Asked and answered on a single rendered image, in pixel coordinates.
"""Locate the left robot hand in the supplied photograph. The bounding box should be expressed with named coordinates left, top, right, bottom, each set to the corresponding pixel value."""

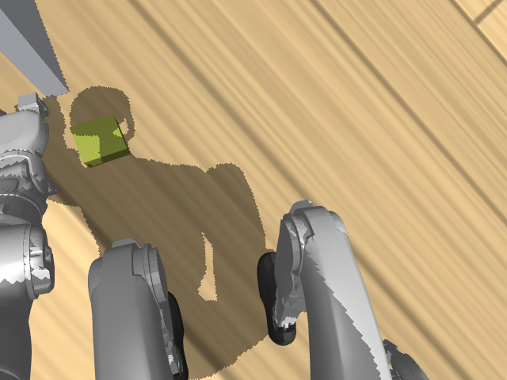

left=0, top=93, right=60, bottom=196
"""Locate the right robot foot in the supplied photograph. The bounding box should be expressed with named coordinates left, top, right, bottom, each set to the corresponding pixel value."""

left=257, top=252, right=296, bottom=346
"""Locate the left robot arm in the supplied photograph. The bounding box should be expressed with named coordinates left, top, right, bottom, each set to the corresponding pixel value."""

left=0, top=151, right=55, bottom=380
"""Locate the small box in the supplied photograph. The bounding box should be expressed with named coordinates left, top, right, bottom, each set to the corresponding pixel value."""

left=70, top=114, right=131, bottom=168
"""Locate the right robot hand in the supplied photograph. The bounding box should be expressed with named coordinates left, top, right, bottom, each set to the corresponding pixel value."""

left=383, top=339, right=429, bottom=380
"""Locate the left robot foot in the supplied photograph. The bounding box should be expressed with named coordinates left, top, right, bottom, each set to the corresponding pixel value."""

left=168, top=291, right=189, bottom=380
